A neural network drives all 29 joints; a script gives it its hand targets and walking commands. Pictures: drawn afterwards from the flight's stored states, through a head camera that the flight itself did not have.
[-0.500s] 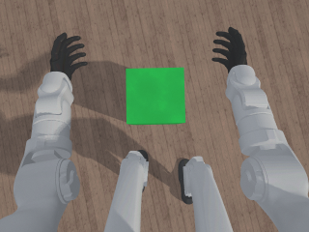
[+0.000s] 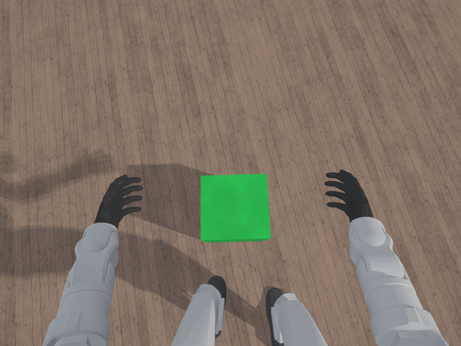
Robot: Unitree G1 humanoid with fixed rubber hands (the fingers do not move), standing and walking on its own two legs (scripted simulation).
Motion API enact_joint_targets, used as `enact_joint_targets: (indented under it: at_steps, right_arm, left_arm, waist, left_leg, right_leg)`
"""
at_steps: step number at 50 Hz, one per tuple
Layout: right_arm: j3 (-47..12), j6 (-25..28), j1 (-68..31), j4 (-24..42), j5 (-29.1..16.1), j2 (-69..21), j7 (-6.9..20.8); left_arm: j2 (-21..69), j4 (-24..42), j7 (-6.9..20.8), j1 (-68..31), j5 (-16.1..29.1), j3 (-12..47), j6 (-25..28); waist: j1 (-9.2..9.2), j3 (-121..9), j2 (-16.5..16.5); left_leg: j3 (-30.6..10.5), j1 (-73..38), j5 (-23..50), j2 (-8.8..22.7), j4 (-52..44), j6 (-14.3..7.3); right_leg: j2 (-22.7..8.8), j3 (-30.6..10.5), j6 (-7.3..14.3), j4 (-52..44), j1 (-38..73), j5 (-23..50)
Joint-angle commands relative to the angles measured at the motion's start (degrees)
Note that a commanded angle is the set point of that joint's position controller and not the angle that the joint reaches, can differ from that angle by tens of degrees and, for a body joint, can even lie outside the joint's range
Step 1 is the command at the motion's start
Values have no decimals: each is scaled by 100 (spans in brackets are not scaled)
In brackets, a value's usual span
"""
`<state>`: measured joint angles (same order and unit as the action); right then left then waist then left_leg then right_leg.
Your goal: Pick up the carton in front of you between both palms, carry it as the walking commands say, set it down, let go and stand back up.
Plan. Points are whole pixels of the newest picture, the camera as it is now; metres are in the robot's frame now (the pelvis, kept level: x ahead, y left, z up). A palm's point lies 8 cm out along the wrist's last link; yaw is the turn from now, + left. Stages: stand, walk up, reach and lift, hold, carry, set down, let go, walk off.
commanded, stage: let go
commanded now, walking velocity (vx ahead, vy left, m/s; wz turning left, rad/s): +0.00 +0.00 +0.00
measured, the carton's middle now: (234, 211) +0.40 +0.03 -0.59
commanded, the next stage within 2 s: stand in 0.86 s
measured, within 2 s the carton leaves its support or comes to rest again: neither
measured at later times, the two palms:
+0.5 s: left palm (101, 311) +0.19 +0.21 -0.01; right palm (459, 310) +0.21 -0.26 -0.01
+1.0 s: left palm (70, 313) +0.19 +0.25 -0.02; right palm out of the picture +0.19 -0.28 -0.02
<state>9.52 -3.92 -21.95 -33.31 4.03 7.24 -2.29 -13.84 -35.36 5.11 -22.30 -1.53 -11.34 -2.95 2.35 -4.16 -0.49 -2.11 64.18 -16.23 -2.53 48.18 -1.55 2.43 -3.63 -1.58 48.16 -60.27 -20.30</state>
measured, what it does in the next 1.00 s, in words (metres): rises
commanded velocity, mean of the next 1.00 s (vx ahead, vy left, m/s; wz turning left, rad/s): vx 0.00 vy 0.00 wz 0.00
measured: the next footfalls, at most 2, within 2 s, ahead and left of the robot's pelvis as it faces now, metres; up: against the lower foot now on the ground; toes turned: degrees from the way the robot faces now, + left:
none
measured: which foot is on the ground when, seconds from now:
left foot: down 0.00-1.00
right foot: down 0.00-1.00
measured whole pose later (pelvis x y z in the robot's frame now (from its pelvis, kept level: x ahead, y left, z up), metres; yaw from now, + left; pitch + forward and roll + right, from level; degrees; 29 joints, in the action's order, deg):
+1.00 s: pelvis +0.04 -0.02 +0.06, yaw +1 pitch -1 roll +0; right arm 2.0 -2.8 10.9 -36.8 2.5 15.3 -0.5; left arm -17.1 -31.4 -0.4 11.9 -2.0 -2.8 -4.5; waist 0.5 1.7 -1.4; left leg -2.4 12.0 -16.1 -1.6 29.6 -0.3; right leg 1.9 -3.1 0.7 28.7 -8.1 -19.1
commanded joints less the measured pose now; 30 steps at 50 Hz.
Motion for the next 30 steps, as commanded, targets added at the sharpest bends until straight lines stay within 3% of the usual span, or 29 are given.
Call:
enact_joint_targets:
  at_steps: [1,8,17,23,30]
  right_arm:
    - [12,258,248,530,-44,488,103]
    - [-214,498,1707,669,-175,625,227]
    - [-471,558,2972,1135,-308,779,401]
    - [-588,234,3217,1318,-395,842,533]
    - [-623,-160,3147,1407,-375,877,598]
  left_arm:
    - [-394,606,-30,301,100,60,238]
    - [-337,900,-109,1903,226,336,466]
    - [-321,1399,-146,3198,258,644,470]
    - [-407,1592,-99,3302,181,720,104]
    - [-477,1647,-62,3271,55,651,-338]
  waist:
    - [19,-3666,379]
    - [-81,-2734,202]
    - [-169,-938,-133]
    - [-219,228,-181]
    - [-186,825,-140]
  left_leg:
    - [-267,-4818,3453,213,-283,234]
    - [-210,-5288,3472,186,-991,232]
    - [60,-5724,2128,36,-2244,239]
    - [207,-6092,1170,-57,-2526,239]
    - [254,-6531,991,-119,-2399,239]
  right_leg:
    - [173,380,-8,-632,664,1479]
    - [99,262,27,-1320,2180,1895]
    - [-62,169,20,-2449,4300,2057]
    - [-192,137,51,-2924,4510,1294]
    - [-307,97,111,-3038,4387,934]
